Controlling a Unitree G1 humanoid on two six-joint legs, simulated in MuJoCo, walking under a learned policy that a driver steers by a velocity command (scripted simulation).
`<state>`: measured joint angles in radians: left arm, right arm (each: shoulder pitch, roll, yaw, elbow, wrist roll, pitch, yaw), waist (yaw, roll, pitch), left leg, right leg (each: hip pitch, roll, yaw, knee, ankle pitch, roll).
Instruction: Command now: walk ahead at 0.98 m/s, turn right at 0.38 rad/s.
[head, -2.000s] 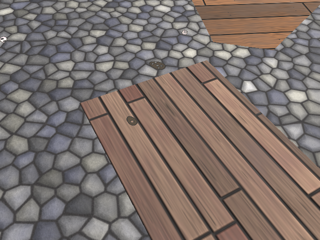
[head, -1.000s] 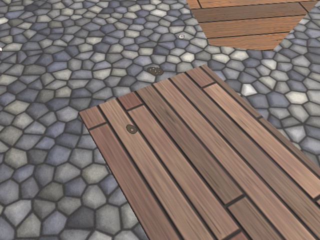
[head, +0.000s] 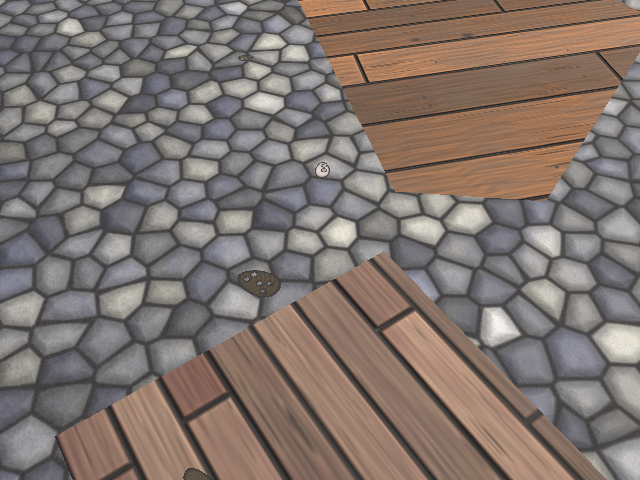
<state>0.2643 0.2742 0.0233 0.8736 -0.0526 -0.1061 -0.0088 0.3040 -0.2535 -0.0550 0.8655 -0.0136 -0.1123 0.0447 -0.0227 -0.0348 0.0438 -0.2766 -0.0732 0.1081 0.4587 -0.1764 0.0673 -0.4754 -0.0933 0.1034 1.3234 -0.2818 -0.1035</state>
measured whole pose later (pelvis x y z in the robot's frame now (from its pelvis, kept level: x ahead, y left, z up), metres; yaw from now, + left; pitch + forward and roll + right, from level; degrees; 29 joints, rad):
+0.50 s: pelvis +0.44 -0.10 +0.00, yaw -23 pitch -1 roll +0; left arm 0.42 0.26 0.06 0.78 -0.01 -0.07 -0.05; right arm 0.07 -0.25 -0.01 0.65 0.00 -0.16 0.01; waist 0.05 0.01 0.06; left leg -0.50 0.06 -0.16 1.29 -0.31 0.04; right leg -0.30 0.18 0.03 0.53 -0.19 -0.16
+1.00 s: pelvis +0.84 -0.22 +0.00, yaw -50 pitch +0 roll +3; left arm 0.11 0.35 0.08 0.59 -0.02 -0.02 0.00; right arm 0.33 -0.30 -0.08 0.77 -0.01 -0.10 0.00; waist -0.07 -0.05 0.08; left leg -0.16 -0.03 0.09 0.40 -0.24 0.00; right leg -0.66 -0.05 0.03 1.15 -0.36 -0.02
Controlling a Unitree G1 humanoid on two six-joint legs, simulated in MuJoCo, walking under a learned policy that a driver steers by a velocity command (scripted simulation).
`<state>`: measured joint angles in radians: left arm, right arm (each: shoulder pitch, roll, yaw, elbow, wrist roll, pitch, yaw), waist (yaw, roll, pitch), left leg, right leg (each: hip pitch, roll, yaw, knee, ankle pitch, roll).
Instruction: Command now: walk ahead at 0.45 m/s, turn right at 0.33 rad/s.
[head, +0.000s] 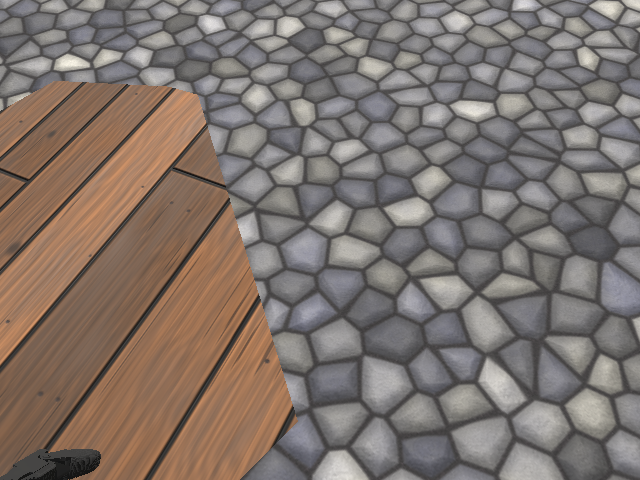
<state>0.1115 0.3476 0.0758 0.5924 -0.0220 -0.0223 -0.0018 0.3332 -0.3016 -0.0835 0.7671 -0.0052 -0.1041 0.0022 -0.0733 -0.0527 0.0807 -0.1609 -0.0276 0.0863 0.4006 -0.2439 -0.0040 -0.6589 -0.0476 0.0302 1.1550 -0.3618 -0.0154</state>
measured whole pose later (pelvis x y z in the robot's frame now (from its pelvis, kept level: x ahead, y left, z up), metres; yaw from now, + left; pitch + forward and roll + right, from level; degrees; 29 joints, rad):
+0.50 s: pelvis +0.18 +0.01 +0.00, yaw +17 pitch +1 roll -2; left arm 0.09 0.29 0.07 0.71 0.02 -0.01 0.03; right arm 0.20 -0.33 -0.08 0.68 0.02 0.07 -0.01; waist -0.01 0.01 0.06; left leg -0.53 0.11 0.04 0.90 -0.31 -0.06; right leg -0.31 -0.07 -0.22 0.44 -0.14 -0.01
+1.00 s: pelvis +0.21 +0.05 +0.00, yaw +40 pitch +3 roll -2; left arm 0.10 0.30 0.08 0.76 0.00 0.00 0.00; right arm 0.14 -0.32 -0.06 0.56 0.00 0.05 -0.02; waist 0.00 0.01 0.02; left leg -0.34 -0.11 -0.21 0.55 -0.24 0.04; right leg -0.42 0.04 0.07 0.71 -0.33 0.06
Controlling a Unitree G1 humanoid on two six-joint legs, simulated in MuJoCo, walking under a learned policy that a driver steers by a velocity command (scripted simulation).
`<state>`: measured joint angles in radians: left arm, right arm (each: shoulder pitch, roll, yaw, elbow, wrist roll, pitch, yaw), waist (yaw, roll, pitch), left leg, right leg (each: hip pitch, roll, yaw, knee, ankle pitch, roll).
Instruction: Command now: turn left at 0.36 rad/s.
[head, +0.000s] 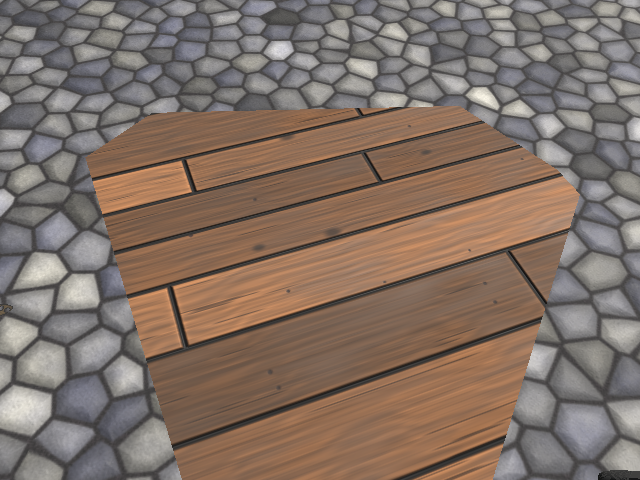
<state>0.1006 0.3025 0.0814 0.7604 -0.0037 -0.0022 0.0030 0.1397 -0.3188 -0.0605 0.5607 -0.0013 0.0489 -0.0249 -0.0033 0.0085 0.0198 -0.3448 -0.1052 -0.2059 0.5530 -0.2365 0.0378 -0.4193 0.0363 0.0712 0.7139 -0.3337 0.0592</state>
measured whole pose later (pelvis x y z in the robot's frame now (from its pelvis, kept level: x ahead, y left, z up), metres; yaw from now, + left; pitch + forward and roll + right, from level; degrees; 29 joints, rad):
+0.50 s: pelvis +0.03 -0.01 +0.00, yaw +3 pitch +2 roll +0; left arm 0.18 0.28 0.05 0.76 -0.04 -0.05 -0.01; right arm 0.38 -0.26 -0.04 0.72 0.00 -0.04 -0.01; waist -0.03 -0.02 -0.03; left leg -0.16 0.00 -0.06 0.47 -0.35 0.01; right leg -0.45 -0.01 0.00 0.92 -0.41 -0.04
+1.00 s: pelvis +0.30 -0.10 +0.01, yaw +3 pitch +2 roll +0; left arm 0.49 0.26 0.03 0.85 0.00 -0.10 -0.03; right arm 0.19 -0.28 -0.03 0.64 0.02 -0.07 0.01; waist 0.06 0.04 -0.04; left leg -0.80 0.13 -0.04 1.10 -0.05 0.02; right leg -0.07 0.06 -0.06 0.34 -0.30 -0.06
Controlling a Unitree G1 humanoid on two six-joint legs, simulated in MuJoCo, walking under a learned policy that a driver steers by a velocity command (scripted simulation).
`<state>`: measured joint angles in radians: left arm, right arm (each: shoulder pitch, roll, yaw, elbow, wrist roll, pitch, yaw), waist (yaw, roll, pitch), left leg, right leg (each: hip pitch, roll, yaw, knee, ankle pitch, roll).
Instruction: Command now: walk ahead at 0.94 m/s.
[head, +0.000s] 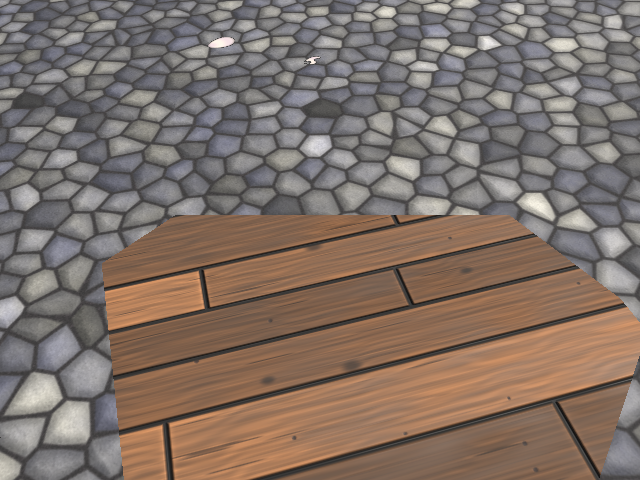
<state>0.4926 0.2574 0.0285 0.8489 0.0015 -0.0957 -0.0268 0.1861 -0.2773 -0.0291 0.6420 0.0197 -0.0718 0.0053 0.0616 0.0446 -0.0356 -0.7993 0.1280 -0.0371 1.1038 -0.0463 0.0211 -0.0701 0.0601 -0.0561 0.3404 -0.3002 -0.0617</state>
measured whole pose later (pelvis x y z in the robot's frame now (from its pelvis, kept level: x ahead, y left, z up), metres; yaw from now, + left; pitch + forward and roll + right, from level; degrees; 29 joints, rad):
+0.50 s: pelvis +0.45 +0.02 +0.00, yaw -3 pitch -1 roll +4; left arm 0.17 0.30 0.02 0.75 -0.04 -0.07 -0.01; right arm 0.43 -0.27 -0.06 0.84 -0.01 -0.11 0.03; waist -0.05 -0.04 0.03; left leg -0.07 -0.09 0.11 0.33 -0.24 0.06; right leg -0.73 -0.13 0.10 1.18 -0.20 -0.05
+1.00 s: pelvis +0.90 -0.11 +0.00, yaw -27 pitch -1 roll +1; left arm 0.47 0.25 0.05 0.76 -0.03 -0.07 -0.02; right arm 0.01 -0.28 -0.01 0.57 -0.02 -0.14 0.00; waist 0.09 0.03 0.06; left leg -0.65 0.08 -0.18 0.93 -0.19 -0.03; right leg -0.11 0.20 0.17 0.38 -0.22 -0.15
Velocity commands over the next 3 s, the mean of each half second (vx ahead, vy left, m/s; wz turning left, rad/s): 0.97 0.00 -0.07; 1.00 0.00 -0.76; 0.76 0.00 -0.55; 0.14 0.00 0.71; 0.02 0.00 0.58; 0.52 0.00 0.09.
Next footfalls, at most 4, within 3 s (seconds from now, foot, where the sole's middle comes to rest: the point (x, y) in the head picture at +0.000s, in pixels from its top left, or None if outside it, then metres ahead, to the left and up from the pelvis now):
0.26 left None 0.46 0.12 -0.78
0.74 right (423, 335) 0.90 -0.13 -0.78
1.20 left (423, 208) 1.34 -0.16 -0.78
1.56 right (537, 206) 1.36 -0.49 -0.78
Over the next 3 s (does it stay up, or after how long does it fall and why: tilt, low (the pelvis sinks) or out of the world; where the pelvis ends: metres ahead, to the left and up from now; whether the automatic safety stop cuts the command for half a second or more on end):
stays up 1.52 -0.32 0.00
